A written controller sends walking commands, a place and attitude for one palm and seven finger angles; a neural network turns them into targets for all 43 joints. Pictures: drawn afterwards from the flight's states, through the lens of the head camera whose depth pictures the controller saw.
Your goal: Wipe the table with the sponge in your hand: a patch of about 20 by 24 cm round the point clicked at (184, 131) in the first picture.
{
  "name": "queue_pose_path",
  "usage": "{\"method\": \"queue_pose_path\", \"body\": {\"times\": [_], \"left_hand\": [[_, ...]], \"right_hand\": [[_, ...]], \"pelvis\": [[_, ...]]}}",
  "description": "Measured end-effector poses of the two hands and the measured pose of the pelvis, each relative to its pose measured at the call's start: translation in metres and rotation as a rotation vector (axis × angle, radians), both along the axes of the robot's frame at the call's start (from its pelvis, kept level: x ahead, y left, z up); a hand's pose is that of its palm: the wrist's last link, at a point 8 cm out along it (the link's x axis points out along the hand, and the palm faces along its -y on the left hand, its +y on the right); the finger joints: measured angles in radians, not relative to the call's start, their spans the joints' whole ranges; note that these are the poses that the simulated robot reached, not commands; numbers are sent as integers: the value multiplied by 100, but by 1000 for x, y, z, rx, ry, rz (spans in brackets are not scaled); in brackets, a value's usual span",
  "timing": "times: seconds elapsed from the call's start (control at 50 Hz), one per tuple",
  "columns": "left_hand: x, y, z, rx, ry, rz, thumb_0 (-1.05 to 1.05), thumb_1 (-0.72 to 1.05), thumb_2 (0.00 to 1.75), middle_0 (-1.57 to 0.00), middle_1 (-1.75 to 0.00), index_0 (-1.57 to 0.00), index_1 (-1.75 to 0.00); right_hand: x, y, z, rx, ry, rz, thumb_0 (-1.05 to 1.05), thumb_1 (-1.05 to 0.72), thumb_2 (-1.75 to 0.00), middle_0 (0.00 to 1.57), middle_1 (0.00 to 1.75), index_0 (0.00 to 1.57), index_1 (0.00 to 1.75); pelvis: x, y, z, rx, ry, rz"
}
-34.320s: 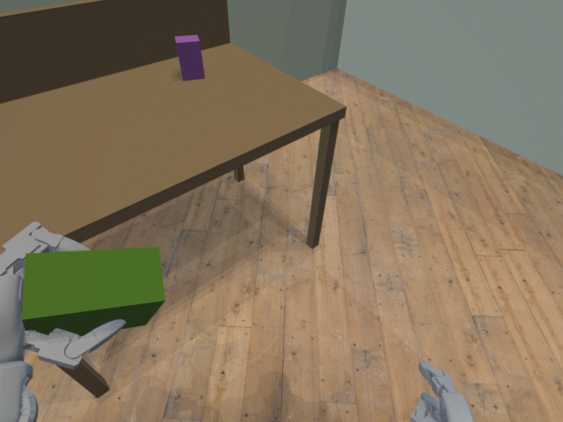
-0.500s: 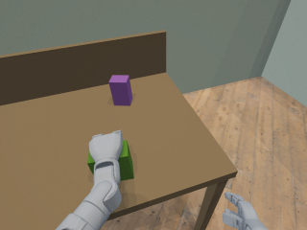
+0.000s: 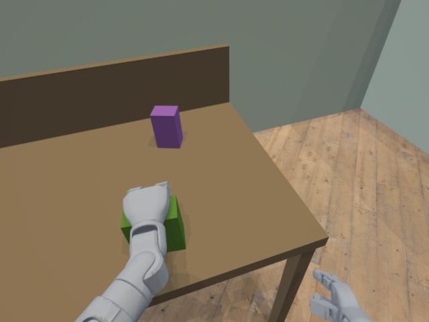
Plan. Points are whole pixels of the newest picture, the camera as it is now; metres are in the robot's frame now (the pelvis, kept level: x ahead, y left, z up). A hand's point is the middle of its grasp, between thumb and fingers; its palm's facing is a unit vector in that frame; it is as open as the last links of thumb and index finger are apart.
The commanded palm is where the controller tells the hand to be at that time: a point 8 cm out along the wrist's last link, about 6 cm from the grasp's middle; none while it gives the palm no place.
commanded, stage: slide back across to the middle lane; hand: left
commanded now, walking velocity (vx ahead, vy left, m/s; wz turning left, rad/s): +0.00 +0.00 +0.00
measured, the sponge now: (157, 232) +0.31 +0.17 -0.02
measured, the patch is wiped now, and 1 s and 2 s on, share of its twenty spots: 1.00 1.00 1.00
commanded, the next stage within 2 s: wipe forward along the middle lane in 0.62 s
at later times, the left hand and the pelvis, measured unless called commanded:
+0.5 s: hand (135, 228) +0.28 +0.20 +0.04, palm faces +0.01 -0.14 -0.99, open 10.2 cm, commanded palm +0.24 +0.21 +0.08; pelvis +0.01 +0.00 +0.01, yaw -1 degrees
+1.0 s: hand (118, 230) +0.28 +0.24 +0.03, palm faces -0.04 -0.11 -0.99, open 10.2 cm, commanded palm +0.26 +0.24 +0.07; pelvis +0.00 +0.00 +0.01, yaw -1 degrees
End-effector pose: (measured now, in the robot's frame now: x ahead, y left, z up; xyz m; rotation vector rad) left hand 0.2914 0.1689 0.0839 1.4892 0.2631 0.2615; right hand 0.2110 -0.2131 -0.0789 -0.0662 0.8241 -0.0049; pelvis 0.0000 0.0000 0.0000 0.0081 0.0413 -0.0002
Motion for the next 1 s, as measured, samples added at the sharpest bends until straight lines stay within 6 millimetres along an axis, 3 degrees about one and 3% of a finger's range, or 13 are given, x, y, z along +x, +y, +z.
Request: {"method": "queue_pose_path", "body": {"times": [0.54,0.78,1.0], "left_hand": [[-33,34,8,-74,1,43,0,-51,107,-68,-137,-71,-138],[-42,59,7,-66,22,70,0,-52,107,-69,-137,-72,-138],[-32,66,3,-48,53,52,-2,-54,108,-72,-133,-76,-133]], "right_hand": [[21,-4,20,-26,-115,4,2,-90,-90,20,30,19,29],[8,-9,15,-63,-99,-15,2,-90,-90,20,30,19,29],[-13,-10,2,-94,-48,-34,2,-90,-90,20,30,19,29]], "pelvis": [[8,-4,7,1,-49,-23],[5,-2,8,-3,-54,-23],[-4,2,7,-3,-30,-13]]}}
